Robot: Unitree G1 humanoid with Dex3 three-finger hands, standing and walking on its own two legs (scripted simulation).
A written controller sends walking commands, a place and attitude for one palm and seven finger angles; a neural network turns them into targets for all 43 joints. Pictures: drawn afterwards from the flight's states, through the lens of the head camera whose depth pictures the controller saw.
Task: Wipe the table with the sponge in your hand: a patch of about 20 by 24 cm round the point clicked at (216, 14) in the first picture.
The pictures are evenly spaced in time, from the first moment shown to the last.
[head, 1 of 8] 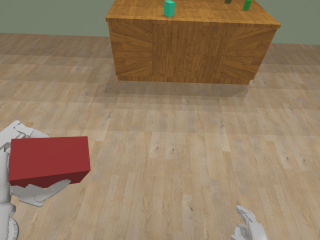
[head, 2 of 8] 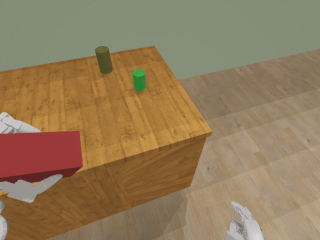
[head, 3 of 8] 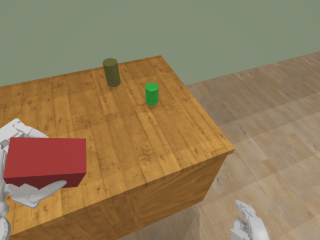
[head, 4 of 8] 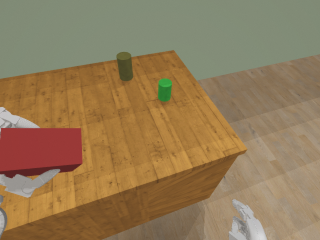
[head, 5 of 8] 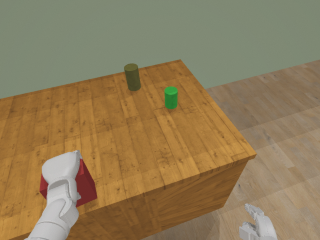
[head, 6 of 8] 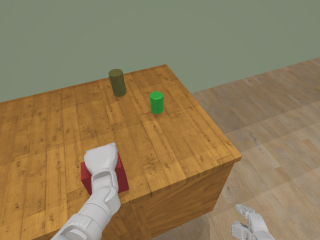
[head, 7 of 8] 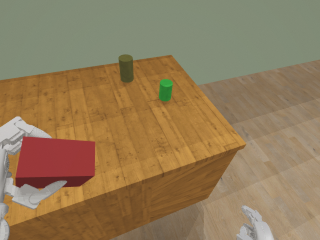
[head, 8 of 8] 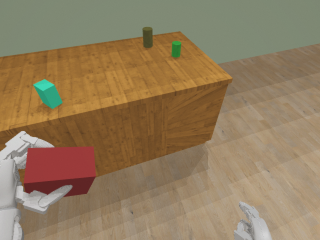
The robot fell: no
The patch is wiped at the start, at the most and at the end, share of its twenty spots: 0.00 1.00 1.00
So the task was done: yes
